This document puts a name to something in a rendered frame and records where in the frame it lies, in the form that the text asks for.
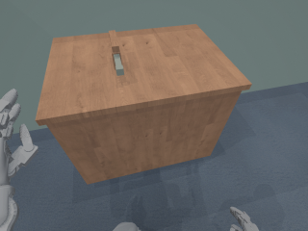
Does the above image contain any robot left forearm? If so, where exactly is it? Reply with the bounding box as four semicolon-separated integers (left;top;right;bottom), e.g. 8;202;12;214
0;185;20;231

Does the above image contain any robot left hand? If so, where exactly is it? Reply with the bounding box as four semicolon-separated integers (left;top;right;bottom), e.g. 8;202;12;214
0;89;39;186

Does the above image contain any counter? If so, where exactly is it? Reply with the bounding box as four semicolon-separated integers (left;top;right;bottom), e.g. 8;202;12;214
35;24;252;184

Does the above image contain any robot right hand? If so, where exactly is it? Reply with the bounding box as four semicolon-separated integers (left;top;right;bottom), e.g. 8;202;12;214
230;206;259;231

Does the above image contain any tap lever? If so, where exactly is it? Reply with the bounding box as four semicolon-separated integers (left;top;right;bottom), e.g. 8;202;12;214
114;54;124;76

